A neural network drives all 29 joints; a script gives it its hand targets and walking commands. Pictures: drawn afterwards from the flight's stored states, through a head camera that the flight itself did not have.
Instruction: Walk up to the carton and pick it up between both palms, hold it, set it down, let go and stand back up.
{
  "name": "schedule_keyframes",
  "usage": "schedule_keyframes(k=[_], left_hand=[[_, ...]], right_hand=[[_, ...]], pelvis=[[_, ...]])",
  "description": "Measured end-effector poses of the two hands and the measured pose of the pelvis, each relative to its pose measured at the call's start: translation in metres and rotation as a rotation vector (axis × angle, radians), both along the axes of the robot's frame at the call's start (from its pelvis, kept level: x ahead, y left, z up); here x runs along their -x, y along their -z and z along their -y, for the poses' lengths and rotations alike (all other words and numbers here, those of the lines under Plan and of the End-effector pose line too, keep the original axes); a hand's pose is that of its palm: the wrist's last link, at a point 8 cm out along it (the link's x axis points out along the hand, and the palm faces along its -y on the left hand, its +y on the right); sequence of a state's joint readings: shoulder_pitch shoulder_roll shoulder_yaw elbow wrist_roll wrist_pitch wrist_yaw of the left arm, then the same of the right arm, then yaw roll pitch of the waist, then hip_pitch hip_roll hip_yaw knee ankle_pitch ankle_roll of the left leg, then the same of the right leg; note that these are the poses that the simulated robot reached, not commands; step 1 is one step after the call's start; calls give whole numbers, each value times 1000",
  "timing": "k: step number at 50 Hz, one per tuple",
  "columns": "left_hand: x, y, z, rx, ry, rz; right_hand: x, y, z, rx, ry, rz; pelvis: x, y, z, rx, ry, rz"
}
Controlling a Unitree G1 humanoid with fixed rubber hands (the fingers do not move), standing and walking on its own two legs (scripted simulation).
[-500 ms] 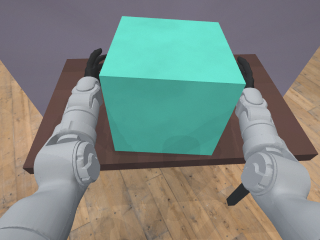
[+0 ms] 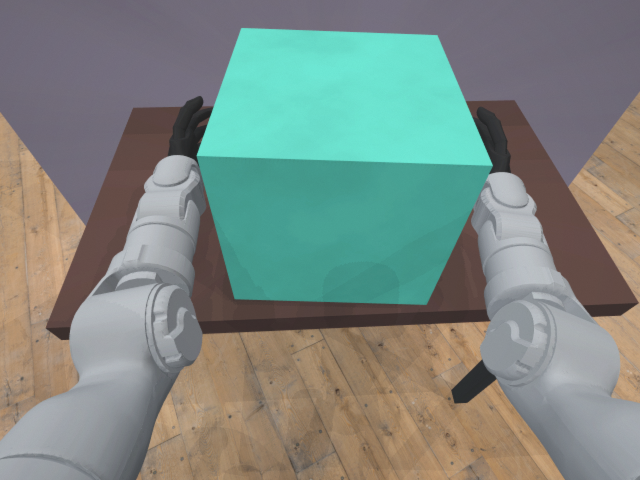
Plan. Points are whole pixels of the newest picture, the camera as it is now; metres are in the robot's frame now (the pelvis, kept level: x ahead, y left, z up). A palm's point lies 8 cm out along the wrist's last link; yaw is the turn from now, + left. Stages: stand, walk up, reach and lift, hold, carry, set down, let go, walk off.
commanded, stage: set down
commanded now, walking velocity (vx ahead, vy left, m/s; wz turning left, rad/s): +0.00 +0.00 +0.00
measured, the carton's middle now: (335, 168) +0.51 +0.00 +0.08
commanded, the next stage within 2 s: none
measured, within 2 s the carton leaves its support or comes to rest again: rests again in 0.10 s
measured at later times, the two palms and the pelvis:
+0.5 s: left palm (187, 167) +0.46 +0.19 +0.13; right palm (487, 176) +0.44 -0.19 +0.13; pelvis +0.00 +0.00 +0.00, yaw +0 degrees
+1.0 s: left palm (188, 171) +0.45 +0.19 +0.13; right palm (486, 181) +0.44 -0.19 +0.12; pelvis -0.01 +0.00 +0.00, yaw +0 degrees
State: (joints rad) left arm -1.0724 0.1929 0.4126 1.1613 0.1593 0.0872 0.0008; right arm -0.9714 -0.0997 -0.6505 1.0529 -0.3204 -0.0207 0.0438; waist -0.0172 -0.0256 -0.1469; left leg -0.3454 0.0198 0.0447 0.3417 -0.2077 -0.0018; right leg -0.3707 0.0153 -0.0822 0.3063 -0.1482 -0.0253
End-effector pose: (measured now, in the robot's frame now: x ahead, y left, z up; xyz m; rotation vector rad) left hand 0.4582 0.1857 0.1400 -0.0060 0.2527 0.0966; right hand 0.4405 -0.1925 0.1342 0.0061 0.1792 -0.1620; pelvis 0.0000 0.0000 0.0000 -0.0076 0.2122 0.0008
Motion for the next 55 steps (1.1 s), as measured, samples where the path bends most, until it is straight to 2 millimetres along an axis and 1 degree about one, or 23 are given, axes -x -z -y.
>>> schedule_keyframes(k=[11, 55], left_hand=[[2, 5, -2, 6, -2, 2], [3, 15, -2, 25, 6, 27]], right_hand=[[0, 2, -2, 2, -3, 10], [5, 10, -1, 10, -3, 30]], pelvis=[[0, 0, 0, -1, -3, 4], [5, -1, -5, -3, 5, 9]])
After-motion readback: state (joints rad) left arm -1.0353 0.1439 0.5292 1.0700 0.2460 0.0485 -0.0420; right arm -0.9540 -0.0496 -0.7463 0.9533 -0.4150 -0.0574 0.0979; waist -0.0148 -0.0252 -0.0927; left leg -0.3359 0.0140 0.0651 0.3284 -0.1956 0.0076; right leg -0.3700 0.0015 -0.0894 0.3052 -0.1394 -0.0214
